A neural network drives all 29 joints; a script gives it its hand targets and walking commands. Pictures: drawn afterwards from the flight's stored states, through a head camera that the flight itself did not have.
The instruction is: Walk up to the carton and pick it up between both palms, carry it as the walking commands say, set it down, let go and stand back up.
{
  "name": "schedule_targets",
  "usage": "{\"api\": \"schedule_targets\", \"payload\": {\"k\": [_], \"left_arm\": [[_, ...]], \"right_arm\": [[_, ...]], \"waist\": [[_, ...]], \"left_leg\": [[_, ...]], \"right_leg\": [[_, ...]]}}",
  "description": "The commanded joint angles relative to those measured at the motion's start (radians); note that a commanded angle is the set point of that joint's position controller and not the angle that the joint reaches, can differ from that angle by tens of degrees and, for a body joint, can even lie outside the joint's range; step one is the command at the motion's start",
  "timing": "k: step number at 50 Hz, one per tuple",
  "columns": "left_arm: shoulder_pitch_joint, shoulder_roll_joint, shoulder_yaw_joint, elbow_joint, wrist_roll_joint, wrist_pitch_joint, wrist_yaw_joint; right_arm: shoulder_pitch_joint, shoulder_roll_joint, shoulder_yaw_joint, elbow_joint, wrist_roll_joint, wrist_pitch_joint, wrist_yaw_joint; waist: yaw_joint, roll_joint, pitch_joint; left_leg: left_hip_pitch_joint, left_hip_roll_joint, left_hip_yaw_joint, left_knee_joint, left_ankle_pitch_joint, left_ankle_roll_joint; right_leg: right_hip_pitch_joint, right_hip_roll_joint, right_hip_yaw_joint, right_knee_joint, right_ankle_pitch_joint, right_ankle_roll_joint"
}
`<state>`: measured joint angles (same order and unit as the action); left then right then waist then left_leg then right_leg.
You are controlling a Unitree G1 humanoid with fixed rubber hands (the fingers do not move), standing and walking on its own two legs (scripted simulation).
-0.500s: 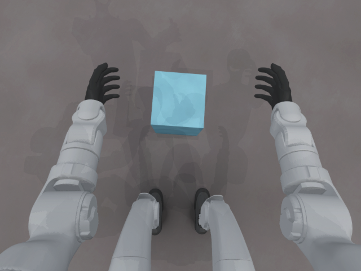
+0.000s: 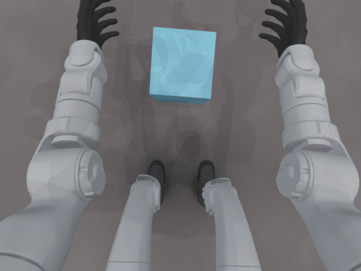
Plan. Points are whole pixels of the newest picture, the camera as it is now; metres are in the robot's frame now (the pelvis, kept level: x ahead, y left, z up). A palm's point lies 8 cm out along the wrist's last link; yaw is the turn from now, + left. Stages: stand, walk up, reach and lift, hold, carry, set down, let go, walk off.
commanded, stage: reach and lift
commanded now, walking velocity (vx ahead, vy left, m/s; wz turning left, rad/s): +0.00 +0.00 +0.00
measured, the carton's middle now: (181, 71) +0.55 +0.02 -0.54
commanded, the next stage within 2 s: none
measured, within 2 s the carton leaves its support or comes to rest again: neither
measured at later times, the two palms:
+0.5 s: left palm (109, 64) +0.51 +0.21 -0.28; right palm (254, 68) +0.52 -0.16 -0.28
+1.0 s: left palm (125, 79) +0.50 +0.21 -0.43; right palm (237, 81) +0.51 -0.16 -0.43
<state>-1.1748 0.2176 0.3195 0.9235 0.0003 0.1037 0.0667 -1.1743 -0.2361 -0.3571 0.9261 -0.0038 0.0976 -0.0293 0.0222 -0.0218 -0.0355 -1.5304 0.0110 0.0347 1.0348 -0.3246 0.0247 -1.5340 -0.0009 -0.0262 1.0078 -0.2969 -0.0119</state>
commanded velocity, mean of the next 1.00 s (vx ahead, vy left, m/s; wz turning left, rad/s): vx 0.00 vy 0.00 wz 0.00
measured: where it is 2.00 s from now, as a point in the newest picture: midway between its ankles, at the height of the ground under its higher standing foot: (180, 191)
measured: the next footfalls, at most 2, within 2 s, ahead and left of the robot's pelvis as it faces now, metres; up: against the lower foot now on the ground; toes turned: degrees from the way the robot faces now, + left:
none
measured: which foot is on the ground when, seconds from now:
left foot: down 0.00-1.00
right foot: down 0.00-1.00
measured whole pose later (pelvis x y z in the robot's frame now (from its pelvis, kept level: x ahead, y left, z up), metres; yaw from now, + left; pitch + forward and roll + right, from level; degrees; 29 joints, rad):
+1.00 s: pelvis -0.06 +0.00 -0.25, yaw +0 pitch +40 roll +1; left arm -1.55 0.38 0.28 1.12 -0.06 0.09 0.09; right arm -1.57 -0.35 -0.18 1.09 0.02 0.12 -0.13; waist 0.03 -0.01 0.40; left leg -2.15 0.01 0.03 2.04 -0.58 0.01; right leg -2.18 0.01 -0.01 2.02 -0.53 -0.01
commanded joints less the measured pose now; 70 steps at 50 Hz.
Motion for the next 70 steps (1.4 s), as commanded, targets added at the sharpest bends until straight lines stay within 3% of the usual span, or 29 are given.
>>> {"api": "schedule_targets", "payload": {"k": [1, 2, 6, 7, 8, 10, 13, 15, 17, 20, 25, 26, 28, 31, 34, 39, 40, 41, 42, 43, 47, 50, 53, 55, 58, 59, 61, 67, 70], "left_arm": [[-0.137, 0.067, 0.151, -0.017, 0.144, -0.025, -0.013], [-0.163, 0.054, 0.137, -0.061, 0.134, -0.034, -0.02], [-0.186, 0.077, 0.151, -0.021, 0.118, -0.035, -0.031], [-0.239, 0.111, 0.144, -0.065, 0.107, -0.029, -0.02], [-0.237, 0.151, 0.157, -0.067, 0.104, -0.035, -0.015], [-0.292, 0.143, 0.113, -0.081, 0.073, -0.022, -0.006], [-0.361, 0.198, 0.089, -0.063, 0.065, -0.002, 0.015], [-0.365, 0.219, 0.085, -0.045, 0.049, 0.001, 0.021], [-0.453, 0.216, 0.01, -0.125, -0.011, 0.015, 0.025], [-0.443, 0.196, -0.022, -0.061, -0.052, 0.034, 0.038], [-0.521, 0.181, -0.089, -0.024, -0.092, 0.035, 0.034], [-0.512, 0.24, -0.051, -0.005, -0.071, 0.025, 0.035], [-0.526, 0.21, -0.072, 0.041, -0.078, 0.036, 0.042], [-0.546, 0.233, -0.058, -0.025, -0.081, 0.013, 0.057], [-0.468, 0.221, -0.06, 0.256, -0.073, 0.028, 0.034], [-0.495, 0.235, -0.045, 0.184, -0.088, -0.019, 0.016], [-0.484, 0.248, -0.019, 0.191, -0.071, -0.021, 0.017], [-0.487, 0.235, -0.041, 0.207, -0.069, -0.027, 0.011], [-0.511, 0.298, -0.019, 0.157, -0.085, -0.033, 0.022], [-0.575, 0.262, -0.067, 0.061, -0.102, -0.04, 0.031], [-0.626, 0.29, -0.132, 0.017, -0.189, -0.043, 0.038], [-0.689, 0.328, -0.178, 0.08, -0.244, -0.037, 0.049], [-0.683, 0.322, -0.217, 0.174, -0.252, -0.027, 0.061], [-0.755, 0.335, -0.231, 0.026, -0.278, -0.033, 0.065], [-0.714, 0.341, -0.215, 0.18, -0.26, -0.029, 0.063], [-0.77, 0.332, -0.228, 0.11, -0.264, -0.033, 0.058], [-0.756, 0.327, -0.229, 0.114, -0.28, -0.036, 0.062], [-0.676, 0.318, -0.2, 0.285, -0.211, -0.015, 0.046], [-0.722, 0.292, -0.205, 0.192, -0.223, -0.02, 0.035]], "right_arm": [[-0.228, -0.101, -0.03, -0.051, -0.11, -0.032, -0.003], [-0.219, -0.123, -0.026, -0.041, -0.132, -0.031, 0.0], [-0.284, -0.064, 0.007, -0.034, -0.085, -0.021, -0.01], [-0.329, -0.144, -0.028, -0.068, -0.1, -0.021, -0.02], [-0.359, -0.131, 0.012, -0.054, -0.077, -0.014, -0.026], [-0.407, -0.175, 0.006, -0.095, -0.072, -0.013, -0.029], [-0.417, -0.205, 0.003, 0.013, -0.078, 0.016, -0.041], [-0.41, -0.175, 0.041, 0.018, -0.025, 0.027, -0.041], [-0.5, -0.232, 0.059, -0.051, -0.02, 0.032, -0.061], [-0.52, -0.265, 0.052, -0.075, -0.019, 0.036, -0.078], [-0.589, -0.237, 0.127, -0.027, 0.056, 0.034, -0.073], [-0.583, -0.238, 0.13, 0.01, 0.054, 0.038, -0.079], [-0.57, -0.267, 0.089, 0.099, 0.04, 0.04, -0.076], [-0.604, -0.253, 0.088, 0.013, 0.044, 0.019, -0.091], [-0.534, -0.232, 0.134, 0.22, 0.072, 0.04, -0.08], [-0.58, -0.226, 0.164, 0.146, 0.069, 0.002, -0.078], [-0.545, -0.242, 0.14, 0.189, 0.024, 0.004, -0.087], [-0.554, -0.213, 0.133, 0.199, 0.06, 0.005, -0.08], [-0.609, -0.257, 0.141, 0.118, 0.062, -0.006, -0.09], [-0.627, -0.275, 0.134, 0.113, 0.056, -0.014, -0.094], [-0.768, -0.299, 0.236, -0.019, 0.142, -0.02, -0.107], [-0.776, -0.307, 0.267, 0.057, 0.198, -0.012, -0.11], [-0.748, -0.298, 0.286, 0.178, 0.251, -0.001, -0.107], [-0.844, -0.356, 0.269, 0.049, 0.24, -0.012, -0.119], [-0.76, -0.366, 0.25, 0.199, 0.201, -0.01, -0.118], [-0.81, -0.345, 0.242, 0.163, 0.215, -0.012, -0.117], [-0.819, -0.337, 0.267, 0.182, 0.225, -0.01, -0.107], [-0.737, -0.326, 0.241, 0.304, 0.211, 0.009, -0.084], [-0.795, -0.315, 0.242, 0.216, 0.209, -0.012, -0.089]], "waist": [[0.054, -0.01, -0.836], [0.026, -0.007, -0.881], [0.075, -0.014, -0.877], [0.037, 0.005, -0.874], [0.094, -0.044, -0.953], [0.03, -0.051, -0.925], [0.021, -0.014, -0.962], [0.065, 0.037, -0.994], [0.006, 0.009, -1.13], [-0.014, 0.046, -1.118], [0.02, 0.077, -1.037], [0.063, 0.018, -1.009], [0.004, 0.034, -0.975], [0.009, 0.017, -0.935], [0.046, 0.027, -0.728], [0.056, -0.062, -0.736], [0.005, -0.071, -0.726], [0.04, 0.015, -0.695], [0.044, -0.054, -0.793], [0.007, -0.014, -0.828], [0.034, -0.006, -0.909], [0.012, -0.046, -0.957], [0.021, 0.044, -0.916], [0.014, 0.053, -1.064], [-0.024, -0.016, -0.867], [-0.01, 0.055, -0.859], [-0.002, 0.003, -0.812], [0.009, 0.055, -0.669], [0.002, 0.036, -0.672]], "left_leg": [[0.406, -0.05, -0.082, 0.11, 0.491, -0.038], [0.345, -0.052, -0.078, 0.122, 0.484, -0.053], [0.135, -0.054, -0.055, 0.188, 0.359, -0.047], [0.15, -0.052, -0.059, 0.21, 0.317, -0.052], [0.082, -0.064, -0.039, 0.252, 0.301, -0.058], [0.166, -0.062, -0.062, 0.279, 0.274, -0.046], [0.126, -0.062, -0.049, 0.36, 0.211, -0.065], [0.187, -0.066, -0.044, 0.406, 0.254, -0.061], [0.15, -0.073, -0.022, 0.456, 0.218, -0.068], [0.244, -0.076, -0.046, 0.512, 0.206, -0.059], [0.167, -0.067, -0.025, 0.605, 0.183, -0.054], [0.106, -0.074, -0.022, 0.621, 0.157, -0.046], [0.078, -0.069, -0.04, 0.647, 0.099, -0.06], [-0.003, -0.077, -0.012, 0.692, 0.153, -0.058], [-0.077, -0.053, -0.026, 0.736, 0.017, -0.043], [-0.223, -0.061, -0.011, 0.809, 0.083, -0.043], [-0.271, -0.056, -0.024, 0.83, 0.08, -0.054], [-0.258, -0.053, -0.023, 0.828, 0.086, -0.055], [-0.193, -0.056, -0.032, 0.862, 0.118, -0.042], [-0.185, -0.061, -0.032, 0.863, 0.164, -0.062], [-0.104, -0.055, -0.023, 0.907, 0.158, -0.041], [-0.032, -0.049, -0.039, 0.944, 0.121, -0.03], [0.075, -0.038, -0.037, 0.977, 0.115, -0.046], [0.086, -0.039, -0.041, 1.008, 0.198, -0.049], [-0.018, -0.039, -0.055, 1.033, 0.186, -0.046], [-0.02, -0.043, -0.05, 1.027, 0.147, -0.051], [-0.031, -0.046, -0.05, 1.017, 0.126, -0.043], [-0.041, -0.039, -0.038, 1.021, 0.019, -0.045], [-0.13, -0.043, -0.034, 1.019, 0.061, -0.045]], "right_leg": [[0.253, 0.055, 0.081, 0.092, 0.352, 0.035], [0.286, 0.055, 0.066, 0.134, 0.397, 0.032], [0.303, 0.038, 0.102, 0.235, 0.396, 0.038], [0.224, 0.051, 0.074, 0.259, 0.3, 0.038], [0.312, 0.039, 0.087, 0.3, 0.337, 0.045], [0.138, 0.06, 0.045, 0.315, 0.196, 0.052], [0.09, 0.069, 0.026, 0.412, 0.148, 0.05], [0.033, 0.072, 0.038, 0.443, 0.125, 0.045], [0.163, 0.072, 0.017, 0.486, 0.171, 0.042], [0.025, 0.083, -0.005, 0.553, 0.066, 0.031], [-0.094, 0.074, 0.011, 0.623, 0.01, 0.027], [-0.086, 0.075, 0.012, 0.661, 0.003, 0.03], [-0.149, 0.073, -0.01, 0.707, -0.033, 0.032], [-0.114, 0.072, 0.002, 0.744, 0.042, 0.028], [-0.224, 0.053, 0.031, 0.779, -0.103, 0.03], [-0.134, 0.044, 0.046, 0.856, 0.043, 0.038], [-0.097, 0.043, 0.056, 0.873, 0.088, 0.038], [-0.108, 0.045, 0.067, 0.888, 0.085, 0.026], [-0.073, 0.043, 0.067, 0.904, 0.101, 0.037], [-0.103, 0.045, 0.049, 0.931, 0.117, 0.031], [-0.016, 0.038, 0.056, 0.962, 0.133, 0.024], [0.018, 0.037, 0.032, 1.0, 0.087, 0.033], [-0.079, 0.038, 0.005, 1.028, 0.009, 0.021], [0.03, 0.038, 0.019, 1.078, 0.111, 0.009], [-0.057, 0.037, 0.01, 1.095, 0.085, 0.024], [-0.024, 0.032, 0.03, 1.086, 0.072, 0.004], [-0.074, 0.031, 0.02, 1.095, 0.033, 0.009], [-0.17, 0.031, 0.025, 1.076, -0.076, 0.018], [-0.118, 0.039, 0.032, 1.074, -0.015, 0.007]]}}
